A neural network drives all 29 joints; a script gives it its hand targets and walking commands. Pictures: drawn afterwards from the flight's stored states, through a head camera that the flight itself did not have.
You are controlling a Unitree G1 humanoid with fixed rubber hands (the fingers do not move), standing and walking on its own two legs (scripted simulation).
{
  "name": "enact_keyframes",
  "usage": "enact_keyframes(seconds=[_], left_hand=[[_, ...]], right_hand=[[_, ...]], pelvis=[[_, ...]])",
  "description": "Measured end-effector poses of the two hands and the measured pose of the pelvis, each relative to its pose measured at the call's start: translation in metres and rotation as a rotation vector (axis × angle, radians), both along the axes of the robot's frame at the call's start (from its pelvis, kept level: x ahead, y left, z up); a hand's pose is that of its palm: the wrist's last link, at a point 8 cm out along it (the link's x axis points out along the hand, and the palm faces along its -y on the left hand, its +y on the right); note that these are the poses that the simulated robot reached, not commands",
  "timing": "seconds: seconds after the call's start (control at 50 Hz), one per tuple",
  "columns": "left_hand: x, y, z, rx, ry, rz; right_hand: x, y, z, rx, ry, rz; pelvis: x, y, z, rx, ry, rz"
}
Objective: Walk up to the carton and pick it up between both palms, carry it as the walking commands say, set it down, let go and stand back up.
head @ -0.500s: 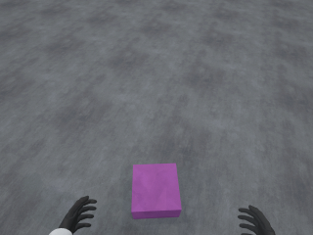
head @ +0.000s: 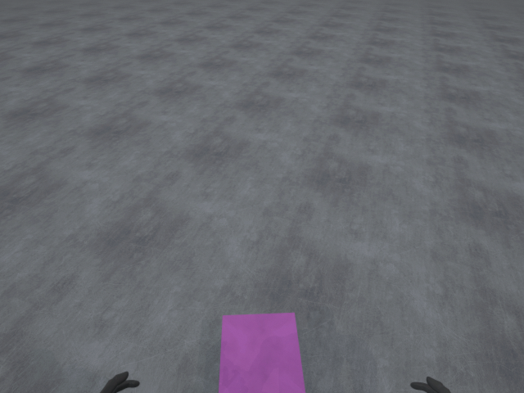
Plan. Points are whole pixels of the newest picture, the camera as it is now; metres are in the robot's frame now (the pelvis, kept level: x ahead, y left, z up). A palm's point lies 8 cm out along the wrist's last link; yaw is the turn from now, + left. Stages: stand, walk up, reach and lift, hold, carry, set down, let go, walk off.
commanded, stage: stand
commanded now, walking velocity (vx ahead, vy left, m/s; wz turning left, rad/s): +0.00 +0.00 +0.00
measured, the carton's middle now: (260, 360) +0.50 +0.02 -0.69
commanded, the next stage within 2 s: none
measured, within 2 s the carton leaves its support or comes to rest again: neither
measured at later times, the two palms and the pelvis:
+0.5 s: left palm out of the picture +0.10 +0.26 -0.09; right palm out of the picture +0.10 -0.27 -0.08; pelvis -0.02 +0.00 +0.00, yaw +0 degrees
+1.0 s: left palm out of the picture +0.07 +0.26 -0.10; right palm out of the picture +0.07 -0.27 -0.09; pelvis -0.03 +0.00 +0.00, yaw +0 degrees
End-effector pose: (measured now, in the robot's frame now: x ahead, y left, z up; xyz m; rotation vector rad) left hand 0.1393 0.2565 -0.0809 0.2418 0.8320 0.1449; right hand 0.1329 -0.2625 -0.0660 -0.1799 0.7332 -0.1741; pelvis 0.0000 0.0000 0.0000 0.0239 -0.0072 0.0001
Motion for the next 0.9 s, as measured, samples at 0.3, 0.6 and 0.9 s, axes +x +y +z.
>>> enact_keyframes(seconds=[0.3, 0.6, 0.9], left_hand=[[-0.018, 0.002, -0.008, 0.001, 0.046, 0.021], [-0.047, 0.002, -0.014, -0.003, 0.078, 0.039], [-0.067, 0.002, -0.021, -0.010, 0.117, 0.055]], right_hand=[[-0.016, -0.003, -0.007, -0.004, 0.024, -0.020], [-0.042, -0.006, -0.014, 0.001, 0.049, -0.034], [-0.063, -0.009, -0.022, 0.005, 0.087, -0.048]], pelvis=[[-0.006, -0.001, 0.000, 0.001, -0.008, 0.000], [-0.023, -0.002, 0.000, 0.003, -0.032, 0.000], [-0.032, -0.003, -0.001, 0.004, -0.044, 0.000]])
